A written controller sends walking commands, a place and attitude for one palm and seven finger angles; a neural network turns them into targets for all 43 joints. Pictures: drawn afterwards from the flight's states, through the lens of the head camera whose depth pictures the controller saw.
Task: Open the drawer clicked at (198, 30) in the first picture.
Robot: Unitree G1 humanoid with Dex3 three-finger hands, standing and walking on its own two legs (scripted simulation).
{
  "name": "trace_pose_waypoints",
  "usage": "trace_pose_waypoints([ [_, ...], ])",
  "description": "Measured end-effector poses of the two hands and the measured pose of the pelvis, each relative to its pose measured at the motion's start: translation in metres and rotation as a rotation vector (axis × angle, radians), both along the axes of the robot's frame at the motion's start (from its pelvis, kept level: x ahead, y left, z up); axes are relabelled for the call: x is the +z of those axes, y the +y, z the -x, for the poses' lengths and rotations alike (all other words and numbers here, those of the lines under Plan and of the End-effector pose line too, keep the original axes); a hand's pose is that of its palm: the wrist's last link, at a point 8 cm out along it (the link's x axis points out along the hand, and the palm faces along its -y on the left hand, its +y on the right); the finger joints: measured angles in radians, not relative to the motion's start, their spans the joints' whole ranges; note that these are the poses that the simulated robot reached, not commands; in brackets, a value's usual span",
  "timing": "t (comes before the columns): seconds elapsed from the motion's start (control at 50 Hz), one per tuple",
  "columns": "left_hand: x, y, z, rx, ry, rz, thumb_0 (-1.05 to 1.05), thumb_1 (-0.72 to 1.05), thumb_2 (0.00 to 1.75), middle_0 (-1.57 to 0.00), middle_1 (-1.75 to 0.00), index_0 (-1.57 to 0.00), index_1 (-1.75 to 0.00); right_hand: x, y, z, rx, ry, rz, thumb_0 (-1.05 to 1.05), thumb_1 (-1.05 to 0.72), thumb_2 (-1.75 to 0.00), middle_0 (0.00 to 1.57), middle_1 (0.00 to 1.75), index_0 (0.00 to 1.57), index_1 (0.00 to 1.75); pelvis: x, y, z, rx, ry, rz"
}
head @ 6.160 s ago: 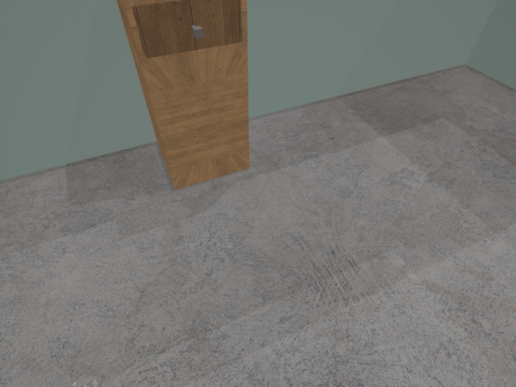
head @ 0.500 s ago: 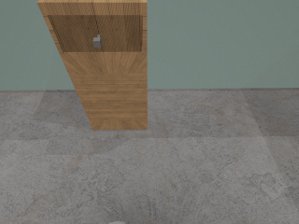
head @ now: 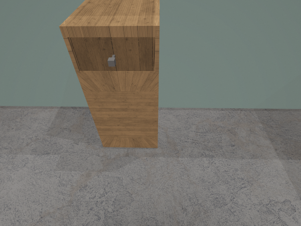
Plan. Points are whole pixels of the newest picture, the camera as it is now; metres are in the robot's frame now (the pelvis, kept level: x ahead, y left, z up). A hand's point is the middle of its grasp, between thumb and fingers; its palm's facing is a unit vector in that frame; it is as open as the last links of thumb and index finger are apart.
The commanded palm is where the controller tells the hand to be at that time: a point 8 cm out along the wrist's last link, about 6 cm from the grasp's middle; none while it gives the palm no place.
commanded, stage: take the last steps up to it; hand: left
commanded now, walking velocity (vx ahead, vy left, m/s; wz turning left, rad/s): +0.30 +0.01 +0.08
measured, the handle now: (112, 60) +0.80 +0.22 +0.04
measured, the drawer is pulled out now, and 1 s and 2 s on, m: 0.00 0.00 0.00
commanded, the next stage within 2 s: come to a stop and stand still in 0.68 s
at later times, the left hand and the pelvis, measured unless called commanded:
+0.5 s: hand out of the picture +0.04 +0.20 -0.18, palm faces +0.15 -0.98 -0.11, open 7.4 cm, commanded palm none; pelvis +0.14 +0.06 -0.01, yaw +2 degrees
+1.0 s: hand (104, 164) +0.37 +0.20 -0.15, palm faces +0.02 -0.98 -0.21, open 7.3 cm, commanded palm none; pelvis +0.27 +0.03 +0.00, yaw +3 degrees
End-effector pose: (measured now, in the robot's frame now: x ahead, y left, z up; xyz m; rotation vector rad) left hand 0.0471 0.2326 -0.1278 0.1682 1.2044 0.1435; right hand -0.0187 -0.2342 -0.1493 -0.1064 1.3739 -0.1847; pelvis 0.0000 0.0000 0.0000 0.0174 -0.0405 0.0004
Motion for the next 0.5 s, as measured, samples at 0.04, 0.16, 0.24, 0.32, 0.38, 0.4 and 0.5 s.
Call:
trace_pose_waypoints([
  [0.04, 0.0, -0.008, -0.001, 0.034, -0.019, 0.001, 0.01, 0.92, 0.89, -0.19, -0.3, -0.2, -0.3, -0.003, -0.004, 0.004, 0.011, 0.053, -0.011, 0.0, -0.91, -0.9, 0.2, 0.3, 0.21, 0.3, -0.001, -0.004, -0.007, 0.015, -0.006, 0.01],
  [0.16, 0.006, -0.017, 0.027, 0.099, 0.101, 0.008, 0.0, 0.93, 0.89, -0.2, -0.3, -0.2, -0.3, 0.011, -0.01, -0.033, 0.016, 0.043, -0.019, 0.0, -0.91, -0.9, 0.2, 0.3, 0.2, 0.3, 0.012, -0.007, -0.036, 0.029, 0.0, 0.007],
  [0.24, 0.003, -0.023, 0.044, 0.133, 0.203, 0.044, 0.01, 0.92, 0.89, -0.2, -0.3, -0.2, -0.3, 0.016, -0.002, -0.075, 0.039, 0.004, -0.016, 0.0, -0.91, -0.9, 0.2, 0.3, 0.2, 0.3, 0.015, 0.0, -0.057, 0.045, 0.01, 0.015],
  [0.32, -0.002, -0.023, 0.053, 0.179, 0.284, 0.087, 0.01, 0.92, 0.89, -0.2, -0.3, -0.2, -0.3, 0.018, 0.016, -0.129, 0.09, -0.037, -0.014, 0.0, -0.91, -0.9, 0.19, 0.3, 0.2, 0.3, 0.012, 0.014, -0.082, 0.057, 0.018, 0.026],
  [0.38, -0.01, -0.015, 0.052, 0.212, 0.34, 0.116, 0.01, 0.91, 0.89, -0.2, -0.3, -0.2, -0.3, 0.018, 0.035, -0.178, 0.134, -0.087, 0.0, 0.0, -0.92, -0.9, 0.2, 0.3, 0.2, 0.3, 0.006, 0.031, -0.104, 0.06, 0.021, 0.037],
  [0.4, -0.014, -0.011, 0.05, 0.221, 0.359, 0.125, 0.01, 0.91, 0.89, -0.2, -0.3, -0.2, -0.3, 0.017, 0.042, -0.195, 0.147, -0.111, 0.007, 0.0, -0.92, -0.9, 0.2, 0.3, 0.2, 0.3, 0.002, 0.038, -0.113, 0.06, 0.022, 0.039],
  [0.5, -0.03, 0.023, 0.01, 0.191, 0.397, 0.129, 0.01, 0.91, 0.89, -0.2, -0.3, -0.2, -0.3, 0.016, 0.072, -0.249, 0.146, -0.221, 0.037, 0.0, -0.92, -0.9, 0.2, 0.3, 0.2, 0.3, -0.009, 0.063, -0.144, 0.033, 0.01, 0.03],
])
